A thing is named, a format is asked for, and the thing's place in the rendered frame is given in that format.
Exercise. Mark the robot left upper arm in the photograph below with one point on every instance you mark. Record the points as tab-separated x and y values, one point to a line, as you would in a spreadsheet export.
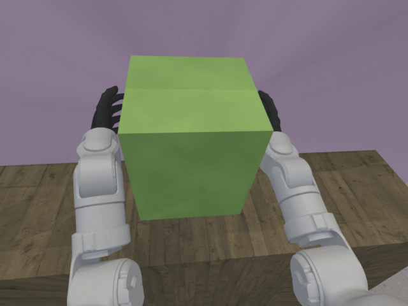
116	282

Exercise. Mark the pedestal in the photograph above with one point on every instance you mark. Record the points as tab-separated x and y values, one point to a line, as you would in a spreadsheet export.
221	260

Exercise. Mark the robot left forearm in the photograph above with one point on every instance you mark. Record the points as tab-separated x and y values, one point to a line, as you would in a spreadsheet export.
98	186

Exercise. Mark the robot right hand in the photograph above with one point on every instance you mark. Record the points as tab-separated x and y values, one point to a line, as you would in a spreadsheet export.
271	110

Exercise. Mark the robot right forearm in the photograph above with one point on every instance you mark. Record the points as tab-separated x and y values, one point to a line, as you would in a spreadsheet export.
307	221

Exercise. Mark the carton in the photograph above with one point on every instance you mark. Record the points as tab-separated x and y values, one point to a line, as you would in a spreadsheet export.
193	132

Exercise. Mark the robot right upper arm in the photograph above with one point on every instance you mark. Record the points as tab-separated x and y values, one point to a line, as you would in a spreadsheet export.
331	276

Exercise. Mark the robot left hand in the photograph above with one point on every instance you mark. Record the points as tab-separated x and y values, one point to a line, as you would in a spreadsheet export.
103	115

